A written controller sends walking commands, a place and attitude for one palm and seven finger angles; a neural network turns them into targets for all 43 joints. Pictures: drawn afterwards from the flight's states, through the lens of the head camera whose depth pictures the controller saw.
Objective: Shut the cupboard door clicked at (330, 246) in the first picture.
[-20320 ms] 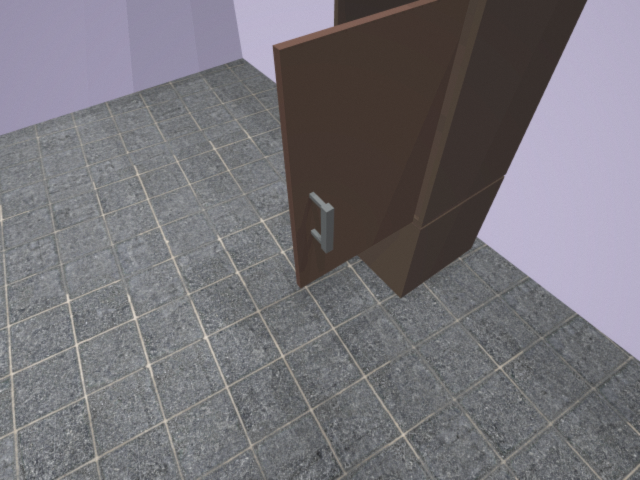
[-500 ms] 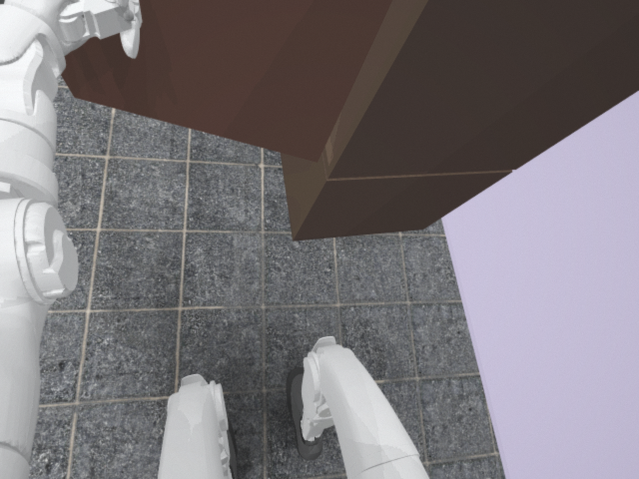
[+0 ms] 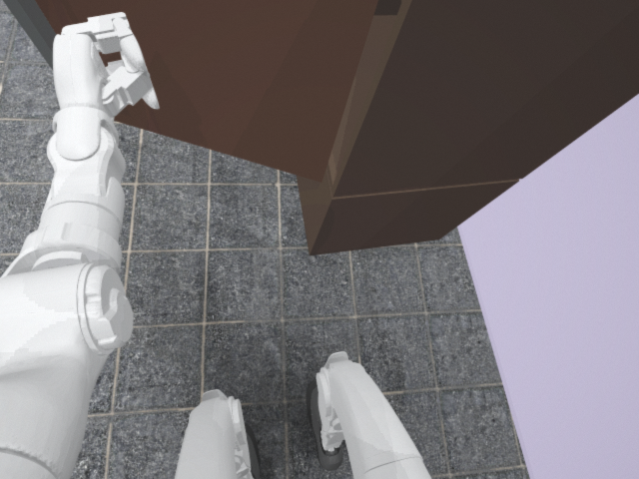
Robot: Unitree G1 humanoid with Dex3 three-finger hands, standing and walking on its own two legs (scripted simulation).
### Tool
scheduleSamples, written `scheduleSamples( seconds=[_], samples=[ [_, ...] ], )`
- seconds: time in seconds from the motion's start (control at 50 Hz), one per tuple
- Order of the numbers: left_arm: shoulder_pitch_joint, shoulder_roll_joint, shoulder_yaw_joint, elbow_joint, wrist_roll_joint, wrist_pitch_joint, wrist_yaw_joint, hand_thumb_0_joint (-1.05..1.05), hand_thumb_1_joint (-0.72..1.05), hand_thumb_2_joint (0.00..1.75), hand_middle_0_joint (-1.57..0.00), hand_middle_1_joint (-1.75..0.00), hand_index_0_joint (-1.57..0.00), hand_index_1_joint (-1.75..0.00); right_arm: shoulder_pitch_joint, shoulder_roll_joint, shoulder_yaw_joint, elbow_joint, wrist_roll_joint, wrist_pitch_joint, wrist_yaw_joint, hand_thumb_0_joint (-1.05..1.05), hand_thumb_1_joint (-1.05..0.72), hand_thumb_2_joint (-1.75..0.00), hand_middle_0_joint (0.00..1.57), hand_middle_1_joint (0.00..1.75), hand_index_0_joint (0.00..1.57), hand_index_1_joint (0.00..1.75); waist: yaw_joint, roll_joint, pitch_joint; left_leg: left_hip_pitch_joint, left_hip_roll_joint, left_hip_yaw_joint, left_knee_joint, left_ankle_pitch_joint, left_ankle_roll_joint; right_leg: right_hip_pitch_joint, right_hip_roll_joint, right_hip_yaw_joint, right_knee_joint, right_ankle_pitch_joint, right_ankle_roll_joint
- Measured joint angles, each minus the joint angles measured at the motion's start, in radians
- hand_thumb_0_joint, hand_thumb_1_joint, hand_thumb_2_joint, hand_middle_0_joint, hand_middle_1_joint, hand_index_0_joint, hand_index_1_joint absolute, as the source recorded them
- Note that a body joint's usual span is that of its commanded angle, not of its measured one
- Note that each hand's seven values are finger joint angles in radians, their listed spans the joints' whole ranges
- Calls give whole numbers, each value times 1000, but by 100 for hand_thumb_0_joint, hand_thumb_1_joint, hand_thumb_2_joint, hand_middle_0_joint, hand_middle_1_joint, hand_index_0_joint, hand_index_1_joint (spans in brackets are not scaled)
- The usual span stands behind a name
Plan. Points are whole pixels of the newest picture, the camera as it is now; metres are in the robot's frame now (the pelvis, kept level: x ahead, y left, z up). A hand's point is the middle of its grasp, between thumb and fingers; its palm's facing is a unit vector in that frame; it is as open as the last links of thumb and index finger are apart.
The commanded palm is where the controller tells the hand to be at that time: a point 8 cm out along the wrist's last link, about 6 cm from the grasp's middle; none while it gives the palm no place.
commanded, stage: pull the fist back off the door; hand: left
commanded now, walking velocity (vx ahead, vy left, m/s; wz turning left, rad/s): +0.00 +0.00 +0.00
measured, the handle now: (50, 19) +0.67 +0.21 +0.04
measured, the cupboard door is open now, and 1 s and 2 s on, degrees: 66 66 66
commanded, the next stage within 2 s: draw the hand back to the body in 0.38 s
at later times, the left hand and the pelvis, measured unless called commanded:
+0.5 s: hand (155, 131) +0.51 +0.10 +0.04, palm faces -0.03 -1.00 -0.04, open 3.1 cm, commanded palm +0.48 +0.15 +0.04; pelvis +0.00 +0.00 +0.01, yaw +3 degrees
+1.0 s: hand (27, 205) +0.38 +0.16 +0.15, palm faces -0.03 -1.00 -0.04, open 3.1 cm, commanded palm +0.34 +0.22 +0.16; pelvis +0.03 +0.00 +0.09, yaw +3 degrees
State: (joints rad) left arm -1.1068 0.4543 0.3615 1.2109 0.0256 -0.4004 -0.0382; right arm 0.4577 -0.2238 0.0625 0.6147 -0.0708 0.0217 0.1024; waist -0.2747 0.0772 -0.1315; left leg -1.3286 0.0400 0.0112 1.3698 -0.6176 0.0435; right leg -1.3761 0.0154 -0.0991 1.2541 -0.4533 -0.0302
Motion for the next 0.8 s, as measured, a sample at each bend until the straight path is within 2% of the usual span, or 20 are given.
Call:
scheduleSamples(
  seconds=[0.14,0.3,0.4,0.5,0.56,0.62,0.7,0.8],
  samples=[
    [83,-90,-70,-9,-35,-63,-2,1,90,90,-130,-150,-130,-150,-48,-36,-39,3,7,13,-11,0,-91,-90,20,30,20,30,39,-19,-17,56,-16,-7,-24,2,-2,58,-15,-5,-11,-13,0],
    [182,-171,-116,-73,-32,-135,21,1,90,90,-130,-150,-130,-150,-132,-55,-71,-16,12,31,-23,0,-91,-90,20,30,20,30,70,-33,-22,78,-27,-2,-16,-4,-1,75,-25,1,9,-26,2],
    [216,-196,-141,-88,-34,-151,37,2,90,90,-130,-150,-131,-150,-171,-41,-66,-18,18,40,-32,0,-91,-90,20,30,20,30,90,-35,-18,95,-33,2,-20,-1,0,89,-31,5,13,-28,3],
    [184,-192,-152,-52,-34,-160,44,2,90,90,-130,-150,-131,-150,-191,-21,-50,-7,17,37,-39,0,-91,-90,20,30,20,30,92,-32,-19,91,-38,-3,-16,4,-2,88,-37,0,17,-26,0],
    [161,-182,-137,-39,-32,-149,34,2,90,90,-130,-150,-131,-150,-191,-14,-41,-4,19,40,-41,0,-91,-90,20,30,20,30,89,-29,-19,85,-37,-3,-13,6,-3,81,-36,0,20,-24,-1],
    [216,-178,-109,-124,-49,-128,13,2,90,90,-130,-150,-131,-150,-173,-8,-43,-18,29,51,-44,0,-91,-90,20,30,20,30,94,-25,-20,108,-31,10,-32,9,-3,96,-28,13,6,-18,-1],
    [383,-189,-118,-304,-98,-76,-22,2,90,90,-130,-150,-130,-149,-134,-7,-50,-36,60,67,-50,0,-91,-90,20,30,20,30,126,-17,-6,214,-25,33,-114,26,1,188,-16,37,-64,2,4],
    [607,-222,-161,-498,-158,-19,-48,2,90,90,-130,-150,-130,-149,-92,-9,-44,-49,91,59,-73,0,-91,-90,20,30,20,30,170,-22,7,392,-30,40,-265,74,-2,363,-13,47,-202,39,8]
  ],
)
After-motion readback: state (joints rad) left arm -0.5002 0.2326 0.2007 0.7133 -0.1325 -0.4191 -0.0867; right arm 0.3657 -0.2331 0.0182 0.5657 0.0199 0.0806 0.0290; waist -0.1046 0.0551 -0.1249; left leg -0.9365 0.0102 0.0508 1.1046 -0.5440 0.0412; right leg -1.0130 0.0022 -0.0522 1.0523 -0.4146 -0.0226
